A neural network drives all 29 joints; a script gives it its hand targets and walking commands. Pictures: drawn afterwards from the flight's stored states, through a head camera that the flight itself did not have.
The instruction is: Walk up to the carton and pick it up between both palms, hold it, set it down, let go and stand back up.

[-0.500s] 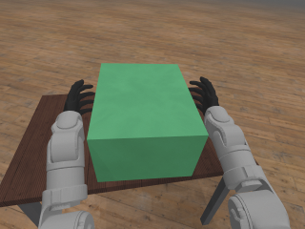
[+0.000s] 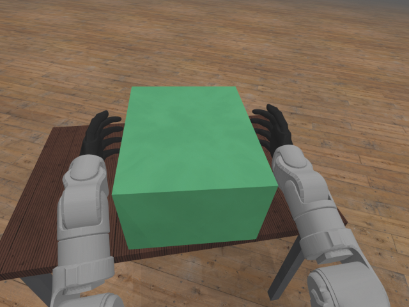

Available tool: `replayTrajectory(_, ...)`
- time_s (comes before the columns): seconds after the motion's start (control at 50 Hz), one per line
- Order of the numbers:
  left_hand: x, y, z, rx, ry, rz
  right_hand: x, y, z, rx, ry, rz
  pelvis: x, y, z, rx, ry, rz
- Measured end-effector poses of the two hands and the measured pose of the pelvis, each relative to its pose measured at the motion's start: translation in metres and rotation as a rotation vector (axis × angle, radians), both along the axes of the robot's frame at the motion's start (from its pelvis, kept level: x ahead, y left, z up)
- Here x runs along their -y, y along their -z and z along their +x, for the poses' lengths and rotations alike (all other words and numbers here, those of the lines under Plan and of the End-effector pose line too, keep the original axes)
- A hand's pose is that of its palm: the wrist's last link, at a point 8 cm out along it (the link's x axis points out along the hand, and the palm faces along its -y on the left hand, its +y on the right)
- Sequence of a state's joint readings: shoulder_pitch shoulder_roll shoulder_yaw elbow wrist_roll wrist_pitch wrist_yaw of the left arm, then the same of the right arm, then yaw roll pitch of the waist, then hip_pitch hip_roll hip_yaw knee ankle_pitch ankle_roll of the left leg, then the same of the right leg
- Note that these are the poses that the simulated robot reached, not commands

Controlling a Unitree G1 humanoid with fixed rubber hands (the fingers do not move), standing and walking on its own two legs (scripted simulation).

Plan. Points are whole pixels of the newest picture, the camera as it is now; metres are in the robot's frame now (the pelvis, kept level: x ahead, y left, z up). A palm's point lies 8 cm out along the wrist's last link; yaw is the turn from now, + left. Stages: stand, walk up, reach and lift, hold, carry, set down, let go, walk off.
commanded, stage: hold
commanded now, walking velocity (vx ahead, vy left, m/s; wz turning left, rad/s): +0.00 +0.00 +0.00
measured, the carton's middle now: (189, 157) +0.41 +0.00 +0.12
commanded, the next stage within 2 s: none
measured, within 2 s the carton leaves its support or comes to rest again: neither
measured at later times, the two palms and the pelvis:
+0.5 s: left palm (96, 152) +0.36 +0.17 +0.19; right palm (282, 141) +0.36 -0.17 +0.19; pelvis +0.00 +0.00 +0.00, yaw +0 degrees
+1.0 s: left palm (94, 151) +0.36 +0.17 +0.19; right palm (280, 140) +0.37 -0.17 +0.20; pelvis +0.00 +0.00 +0.00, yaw +0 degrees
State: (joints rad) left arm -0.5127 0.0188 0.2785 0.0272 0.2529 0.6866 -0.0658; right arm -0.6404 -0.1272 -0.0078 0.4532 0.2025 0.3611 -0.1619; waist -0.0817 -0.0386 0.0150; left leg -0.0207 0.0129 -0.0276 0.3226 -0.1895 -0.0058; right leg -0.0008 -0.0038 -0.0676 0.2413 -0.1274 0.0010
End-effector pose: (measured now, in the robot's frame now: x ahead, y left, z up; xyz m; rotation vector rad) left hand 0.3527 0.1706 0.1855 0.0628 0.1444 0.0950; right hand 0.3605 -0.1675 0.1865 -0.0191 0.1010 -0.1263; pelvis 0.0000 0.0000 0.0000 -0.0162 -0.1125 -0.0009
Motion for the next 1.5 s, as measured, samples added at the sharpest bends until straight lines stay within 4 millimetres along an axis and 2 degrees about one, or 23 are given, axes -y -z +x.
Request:
replayTrajectory(0.34,0.003,-0.009,0.005,0.002,-0.006,-0.004,0.003,-0.011,0.005,0.006,0.000,-0.008,0.000,0.000,-0.003,-0.001,0.006,0.002)
replayTrajectory(0.58,0.004,-0.001,0.003,-0.013,-0.004,-0.007,0.004,-0.005,0.003,-0.008,0.002,-0.010,0.003,0.000,-0.004,0.005,0.001,0.003)
replayTrajectory(0.86,0.000,-0.008,0.004,0.001,-0.006,-0.001,0.000,-0.009,0.005,0.006,0.001,-0.005,0.000,0.000,-0.005,-0.006,0.000,0.002)
replayTrajectory(1.5,0.003,-0.003,0.005,-0.004,-0.005,-0.001,0.003,-0.006,0.005,0.002,0.002,-0.009,0.001,0.000,-0.002,0.002,0.000,0.001)
